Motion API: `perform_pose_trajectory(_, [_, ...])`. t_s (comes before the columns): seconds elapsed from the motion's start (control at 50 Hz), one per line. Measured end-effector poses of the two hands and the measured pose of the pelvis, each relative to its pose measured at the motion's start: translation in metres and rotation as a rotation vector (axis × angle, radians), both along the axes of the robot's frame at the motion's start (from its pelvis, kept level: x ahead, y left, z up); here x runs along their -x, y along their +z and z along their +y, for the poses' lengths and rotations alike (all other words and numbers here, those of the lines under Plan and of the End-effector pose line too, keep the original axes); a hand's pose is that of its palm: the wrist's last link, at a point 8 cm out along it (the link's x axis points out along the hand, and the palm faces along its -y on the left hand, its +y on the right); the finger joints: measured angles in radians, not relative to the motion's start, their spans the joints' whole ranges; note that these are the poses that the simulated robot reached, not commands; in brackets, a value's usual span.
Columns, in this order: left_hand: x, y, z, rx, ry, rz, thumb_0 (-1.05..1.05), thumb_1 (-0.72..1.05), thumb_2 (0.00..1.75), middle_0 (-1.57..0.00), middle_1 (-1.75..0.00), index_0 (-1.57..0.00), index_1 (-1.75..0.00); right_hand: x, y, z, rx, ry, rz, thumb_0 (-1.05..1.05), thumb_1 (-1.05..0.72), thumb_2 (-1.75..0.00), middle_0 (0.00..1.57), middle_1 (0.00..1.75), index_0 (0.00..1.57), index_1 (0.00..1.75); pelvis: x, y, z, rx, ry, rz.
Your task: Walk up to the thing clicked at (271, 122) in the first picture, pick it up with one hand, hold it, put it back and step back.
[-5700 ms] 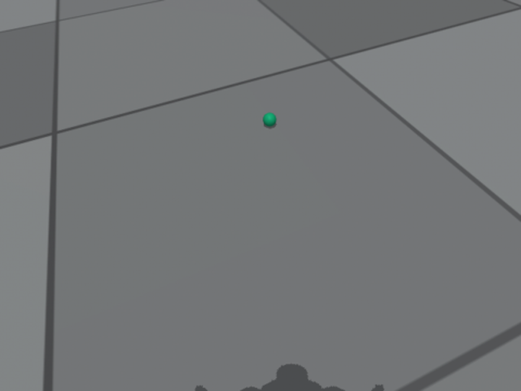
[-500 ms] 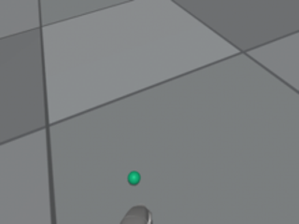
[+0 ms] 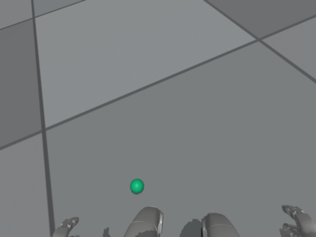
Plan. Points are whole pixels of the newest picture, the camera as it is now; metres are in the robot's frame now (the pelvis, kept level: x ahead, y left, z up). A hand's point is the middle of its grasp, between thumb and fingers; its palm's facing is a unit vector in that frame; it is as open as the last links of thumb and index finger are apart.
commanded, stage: walk up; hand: left
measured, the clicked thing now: (137, 185) +0.40 +0.28 -0.70
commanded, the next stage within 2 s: stand in 1.66 s
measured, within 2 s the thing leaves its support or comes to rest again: neither
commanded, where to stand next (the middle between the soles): +0.02 +0.06 m, yaw +0 degrees
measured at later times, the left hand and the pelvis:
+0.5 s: hand out of the picture +0.01 +0.33 -0.15, palm faces +0.10 -0.91 -0.41, open 7.4 cm; pelvis -0.02 +0.04 +0.00, yaw +5 degrees
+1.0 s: hand out of the picture +0.07 +0.32 -0.12, palm faces +0.03 -0.93 -0.36, open 7.3 cm; pelvis -0.03 +0.05 +0.03, yaw +2 degrees
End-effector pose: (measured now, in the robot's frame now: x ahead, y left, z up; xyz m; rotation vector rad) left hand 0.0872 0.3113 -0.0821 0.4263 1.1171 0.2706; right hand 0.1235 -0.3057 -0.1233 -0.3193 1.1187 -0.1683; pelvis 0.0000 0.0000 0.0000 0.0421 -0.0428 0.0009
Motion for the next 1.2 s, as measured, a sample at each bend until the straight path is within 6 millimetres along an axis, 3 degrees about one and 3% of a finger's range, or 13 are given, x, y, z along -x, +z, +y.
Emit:
perform_pose_trajectory(0.18, [0.043,0.023,0.033,-0.086,0.075,0.019,0.0,0.9,0.89,-0.21,-0.3,-0.21,-0.3,0.043,-0.013,0.003,0.005,0.036,0.151,0.01,-0.91,-0.9,0.2,0.3,0.2,0.3,0.014,0.004,0.013,0.02,0.058,0.031])
perform_pose_trajectory(0.32, [0.077,-0.007,0.07,-0.043,0.144,0.028,0.0,0.9,0.9,-0.21,-0.3,-0.21,-0.3,0.062,-0.004,0.031,0.039,0.083,0.168,0.01,-0.91,-0.9,0.2,0.3,0.2,0.3,0.026,-0.008,0.034,-0.013,0.078,-0.006])
perform_pose_trajectory(0.46, [0.092,-0.02,0.062,0.047,0.169,0.087,0.0,0.91,0.9,-0.2,-0.3,-0.2,-0.3,0.058,0.022,0.045,0.053,0.08,0.105,0.01,-0.9,-0.9,0.2,0.3,0.2,0.3,0.022,0.004,0.041,0.037,0.092,0.018])
perform_pose_trajectory(0.6, [0.091,-0.023,0.04,0.093,0.132,0.097,0.0,0.91,0.9,-0.2,-0.3,-0.2,-0.3,0.029,0.018,0.051,0.041,0.082,0.048,0.01,-0.9,-0.9,0.2,0.3,0.2,0.3,0.023,0.006,0.044,0.071,0.081,0.007])
perform_pose_trajectory(0.76, [0.065,-0.013,0.042,0.114,0.089,0.054,0.0,0.9,0.9,-0.21,-0.3,-0.21,-0.3,0.021,0.023,0.074,-0.011,0.084,0.013,0.01,-0.91,-0.9,0.2,0.3,0.2,0.3,0.024,0.016,0.051,0.045,0.067,0.009])
perform_pose_trajectory(0.96, [0.034,0.002,0.049,0.105,0.045,-0.006,0.0,0.91,0.9,-0.2,-0.3,-0.2,-0.3,0.034,0.033,0.076,-0.02,0.045,0.013,0.01,-0.9,-0.9,0.2,0.3,0.2,0.3,0.028,0.026,0.054,0.038,0.041,-0.004])
perform_pose_trajectory(1.2, [0.039,0.001,0.044,0.118,0.028,0.065,0.0,0.91,0.9,-0.2,-0.3,-0.2,-0.3,0.071,0.034,0.062,-0.001,-0.021,0.101,0.01,-0.91,-0.9,0.2,0.3,0.2,0.3,0.029,0.032,0.055,0.035,0.019,0.005])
